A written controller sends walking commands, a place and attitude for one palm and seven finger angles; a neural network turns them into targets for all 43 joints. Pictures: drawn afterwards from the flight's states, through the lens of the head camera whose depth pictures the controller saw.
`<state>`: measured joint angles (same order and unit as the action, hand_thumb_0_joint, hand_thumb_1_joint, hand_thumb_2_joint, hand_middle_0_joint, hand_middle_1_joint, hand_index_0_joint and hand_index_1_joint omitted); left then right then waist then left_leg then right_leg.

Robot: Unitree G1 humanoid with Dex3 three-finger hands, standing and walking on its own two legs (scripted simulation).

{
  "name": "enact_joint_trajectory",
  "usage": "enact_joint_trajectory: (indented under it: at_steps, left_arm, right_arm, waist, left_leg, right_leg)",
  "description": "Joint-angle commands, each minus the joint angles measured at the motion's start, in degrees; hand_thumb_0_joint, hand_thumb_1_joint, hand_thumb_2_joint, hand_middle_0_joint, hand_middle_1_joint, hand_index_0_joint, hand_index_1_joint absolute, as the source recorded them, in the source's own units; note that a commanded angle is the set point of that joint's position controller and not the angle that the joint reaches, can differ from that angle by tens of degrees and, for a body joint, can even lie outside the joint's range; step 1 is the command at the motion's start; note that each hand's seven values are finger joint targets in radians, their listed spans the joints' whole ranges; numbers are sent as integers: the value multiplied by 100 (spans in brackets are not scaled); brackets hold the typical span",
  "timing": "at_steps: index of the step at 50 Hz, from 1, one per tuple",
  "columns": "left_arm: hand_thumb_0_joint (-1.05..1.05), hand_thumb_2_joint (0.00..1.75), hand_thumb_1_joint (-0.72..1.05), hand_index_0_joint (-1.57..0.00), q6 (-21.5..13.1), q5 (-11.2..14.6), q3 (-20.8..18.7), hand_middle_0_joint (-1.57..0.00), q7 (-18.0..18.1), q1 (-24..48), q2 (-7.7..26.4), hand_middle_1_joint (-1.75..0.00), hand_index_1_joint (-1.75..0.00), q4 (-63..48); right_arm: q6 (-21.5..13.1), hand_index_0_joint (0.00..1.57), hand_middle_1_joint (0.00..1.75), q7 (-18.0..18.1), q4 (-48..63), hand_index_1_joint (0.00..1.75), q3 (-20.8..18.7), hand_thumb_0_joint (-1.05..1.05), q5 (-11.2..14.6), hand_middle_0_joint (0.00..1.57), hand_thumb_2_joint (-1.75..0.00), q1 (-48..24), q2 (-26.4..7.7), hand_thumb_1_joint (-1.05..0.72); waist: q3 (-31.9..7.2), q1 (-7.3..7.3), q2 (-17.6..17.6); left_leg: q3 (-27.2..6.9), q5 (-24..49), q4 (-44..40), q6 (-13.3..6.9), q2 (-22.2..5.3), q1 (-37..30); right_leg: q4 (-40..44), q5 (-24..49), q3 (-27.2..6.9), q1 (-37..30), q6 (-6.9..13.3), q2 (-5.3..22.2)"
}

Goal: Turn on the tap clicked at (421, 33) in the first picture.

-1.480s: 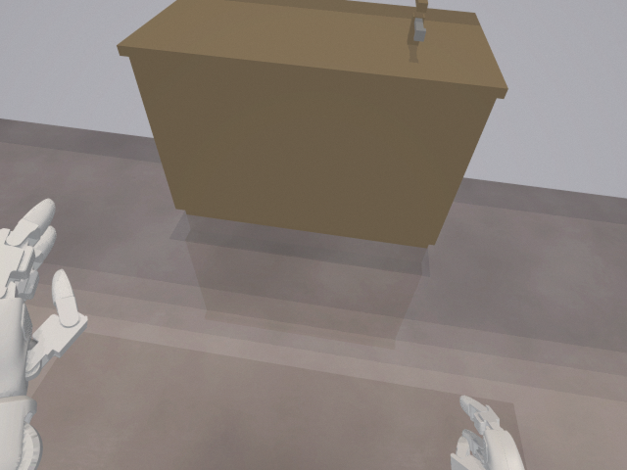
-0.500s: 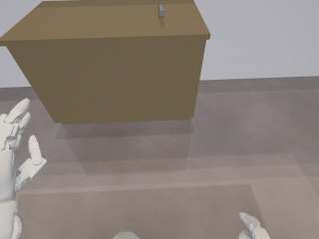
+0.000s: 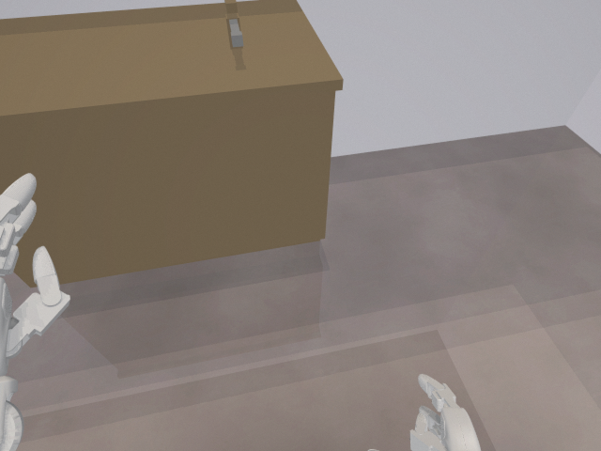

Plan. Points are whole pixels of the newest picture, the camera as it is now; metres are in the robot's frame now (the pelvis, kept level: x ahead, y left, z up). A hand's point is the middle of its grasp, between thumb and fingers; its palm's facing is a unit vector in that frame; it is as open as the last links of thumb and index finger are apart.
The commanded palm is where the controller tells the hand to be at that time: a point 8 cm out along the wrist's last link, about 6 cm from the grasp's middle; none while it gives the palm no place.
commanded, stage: walk to a spot facing it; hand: left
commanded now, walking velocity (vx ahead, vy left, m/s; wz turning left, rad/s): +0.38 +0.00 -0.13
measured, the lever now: (237, 39) +1.02 +0.23 +0.09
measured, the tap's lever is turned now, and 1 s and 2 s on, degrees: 0 0 0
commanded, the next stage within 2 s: take the last steps up to it in 0.34 s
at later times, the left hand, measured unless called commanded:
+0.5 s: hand (133, 166) +0.40 +0.24 +0.18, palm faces +0.42 -0.83 -0.38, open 7.4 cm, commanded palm +0.34 +0.27 +0.18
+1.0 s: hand (217, 119) +0.53 +0.16 +0.17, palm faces +0.31 -0.85 -0.43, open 7.4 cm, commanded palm +0.47 +0.21 +0.18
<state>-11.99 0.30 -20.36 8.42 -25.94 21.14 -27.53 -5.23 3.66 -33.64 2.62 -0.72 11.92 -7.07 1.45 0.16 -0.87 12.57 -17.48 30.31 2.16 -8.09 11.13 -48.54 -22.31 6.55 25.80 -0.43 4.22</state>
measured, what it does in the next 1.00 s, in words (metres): walks ahead: right foot, then left foot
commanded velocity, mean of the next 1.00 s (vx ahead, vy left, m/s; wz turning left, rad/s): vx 0.28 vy -0.02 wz -0.08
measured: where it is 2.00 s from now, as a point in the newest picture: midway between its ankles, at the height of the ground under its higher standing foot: (343, 365)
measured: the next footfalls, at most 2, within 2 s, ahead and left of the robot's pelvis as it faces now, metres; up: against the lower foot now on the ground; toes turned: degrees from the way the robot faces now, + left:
right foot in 0.08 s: +0.13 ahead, -0.13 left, +0.00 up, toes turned -10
left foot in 0.40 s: +0.28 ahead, +0.12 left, +0.00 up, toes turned +10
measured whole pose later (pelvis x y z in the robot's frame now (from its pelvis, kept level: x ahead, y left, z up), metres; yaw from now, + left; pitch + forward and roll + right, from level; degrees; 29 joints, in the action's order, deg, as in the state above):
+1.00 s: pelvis +0.29 -0.05 +0.00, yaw -5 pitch +0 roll +1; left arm -11.8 0.8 -20.0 9.1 -27.3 20.3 -29.8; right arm -1.3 3.8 -35.7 -1.0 0.1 10.7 -13.7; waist 4.0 -0.7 0.4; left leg 6.6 -21.8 51.3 1.4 -5.5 27.7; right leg -29.5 -18.0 8.9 12.0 2.7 1.7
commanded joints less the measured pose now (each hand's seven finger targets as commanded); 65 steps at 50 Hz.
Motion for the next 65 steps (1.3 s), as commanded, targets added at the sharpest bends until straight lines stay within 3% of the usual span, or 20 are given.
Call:
enact_joint_trajectory:
  at_steps: [1,3,4,6,12,18,20,22,28,36,37,39,41,46,53,54,56,57,59,65]
  left_arm:
    - [0,90,90,-20,-298,33,-604,-20,84,334,735,-30,-30,-804]
    - [0,90,90,-20,-275,24,-739,-20,99,487,960,-30,-30,-766]
    - [0,90,90,-20,-259,0,-902,-20,130,521,1218,-30,-30,-770]
    - [0,90,90,-20,-295,119,-1015,-20,87,539,1239,-30,-30,-895]
    - [0,90,90,-20,-518,56,-956,-20,156,282,1123,-30,-30,-1785]
    - [0,90,90,-20,-499,85,-921,-20,306,153,1027,-30,-30,-1795]
    - [0,90,90,-20,-591,69,-871,-20,299,443,1000,-30,-30,-1883]
    - [0,90,90,-20,-620,98,-904,-20,228,535,1201,-30,-30,-1437]
    - [0,90,90,-20,-493,104,-665,-20,59,51,818,-30,-30,-1875]
    - [0,90,90,-20,-212,127,-697,-20,98,327,852,-30,-30,-1081]
    - [0,90,90,-20,-202,105,-701,-20,105,463,930,-30,-30,-1082]
    - [0,90,90,-20,-129,88,-893,-20,161,549,1246,-30,-30,-986]
    - [0,90,90,-20,-143,142,-765,-20,119,604,1122,-30,-30,-1045]
    - [0,90,90,-20,-398,43,-826,-20,207,343,1084,-30,-30,-1463]
    - [0,90,90,-20,-415,152,-839,-20,310,181,1040,-30,-30,-1722]
    - [0,90,90,-20,-439,153,-819,-20,303,270,1051,-30,-30,-1669]
    - [0,90,90,-20,-534,217,-683,-20,241,603,967,-30,-30,-1535]
    - [0,90,90,-20,-554,184,-861,-20,235,649,1242,-30,-30,-1386]
    - [0,90,90,-20,-540,151,-743,-20,143,621,1056,-30,-30,-1396]
    - [0,90,90,-20,-405,128,-629,-20,81,-27,735,-30,-30,-1540]
  right_arm:
    - [-197,20,30,76,752,30,-467,0,28,20,-90,-393,-1073,-90]
    - [-141,20,30,82,725,30,-469,0,68,20,-90,-373,-967,-90]
    - [-90,20,30,56,795,30,-466,0,101,20,-90,-407,-820,-90]
    - [-134,20,30,-32,753,30,-503,0,89,20,-90,-618,-965,-90]
    - [136,20,30,-29,655,30,-449,0,79,20,-90,-710,-956,-90]
    - [-3,20,30,101,828,30,-564,0,14,20,-90,-403,-944,-90]
    - [-14,20,30,160,883,30,-716,0,59,20,-90,-279,-1239,-90]
    - [-51,20,30,88,858,30,-553,0,14,20,-90,-450,-1107,-90]
    - [-140,20,30,-94,802,30,-570,0,55,20,-90,-389,-1097,-90]
    - [-107,20,30,25,849,30,-462,0,89,20,-90,-459,-997,-90]
    - [-86,20,30,34,832,30,-456,0,94,20,-90,-435,-962,-90]
    - [-92,20,30,20,925,30,-360,0,115,20,-90,-577,-761,-90]
    - [-113,20,30,-44,785,30,-413,0,134,20,-90,-653,-909,-90]
    - [111,20,30,9,658,30,-389,0,85,20,-90,-716,-870,-90]
    - [7,20,30,79,927,30,-532,0,51,20,-90,-331,-939,-90]
    - [2,20,30,120,944,30,-607,0,74,20,-90,-258,-1037,-90]
    - [-22,20,30,98,996,30,-620,0,107,20,-90,-356,-1203,-90]
    - [-101,20,30,85,962,30,-491,0,30,20,-90,-457,-1043,-90]
    - [-135,20,30,16,810,30,-576,0,112,20,-90,-439,-1071,-90]
    - [-282,20,30,-55,771,30,-572,0,89,20,-90,-292,-1089,-90]
  waist:
    - [-301,-28,-944]
    - [-658,86,143]
    - [-846,97,1893]
    - [-860,113,1474]
    - [-707,-74,798]
    - [-909,-35,358]
    - [-1213,-151,-1259]
    - [-885,-119,-1787]
    - [-793,-25,-1382]
    - [-696,-41,-873]
    - [-736,-21,-403]
    - [-790,115,1978]
    - [-687,47,1486]
    - [-751,-63,687]
    - [-1018,-49,354]
    - [-1050,-130,-85]
    - [-996,-133,-2063]
    - [-697,-166,-1776]
    - [-382,-127,-914]
    - [-578,-70,-1273]
  left_leg:
    - [-334,-403,-676,-678,-972,660]
    - [-3,-25,1506,-495,-455,1287]
    - [149,-891,3382,-264,274,2606]
    - [-1161,-1331,4620,-164,178,3236]
    - [-1114,-540,2699,-70,-253,2377]
    - [67,934,-82,-149,481,105]
    - [-1548,1101,-658,-661,-506,-1234]
    - [-3733,1333,-1340,-1453,-1972,-1044]
    - [-1372,1440,-1175,-1020,-1247,-231]
    - [-574,-129,-482,-608,-1012,276]
    - [-446,-233,282,-525,-789,580]
    - [-170,-1668,3152,-141,485,2702]
    - [-1169,-1284,4178,-61,227,3127]
    - [-898,-577,2504,-15,35,2353]
    - [-42,823,-265,-179,518,89]
    - [-350,928,-478,-336,306,-684]
    - [-3374,956,-1251,-1265,-1638,-1502]
    - [-4131,271,-1619,-1570,-2000,-983]
    - [-3310,305,-1478,-1608,-1757,-762]
    - [-1234,769,-1453,-1015,-1023,110]
  right_leg:
    - [1313,643,713,-1283,-53,-323]
    - [2090,437,-114,-2313,288,-20]
    - [2724,741,-2658,-2998,988,1251]
    - [3160,456,-3891,-2886,1442,1913]
    - [2787,2497,-1068,-1975,1076,1515]
    - [1882,2170,-405,-1675,619,781]
    - [-79,982,-24,-510,166,134]
    - [-2070,-1335,-495,728,45,-234]
    - [-618,-120,-131,228,-77,25]
    - [1865,499,531,-1405,-71,-388]
    - [2269,502,181,-1801,54,-219]
    - [3137,1460,-3154,-2824,1134,1591]
    - [3153,1343,-3350,-2793,1444,1835]
    - [2745,3543,-1009,-2513,1055,1298]
    - [1924,2459,-626,-1992,701,723]
    - [1213,2238,-581,-1404,522,555]
    - [-1093,-1386,-211,488,106,-389]
    - [-1908,-1277,-669,846,120,-294]
    - [-2065,-748,-794,1353,52,22]
    - [34,177,85,-86,-102,-28]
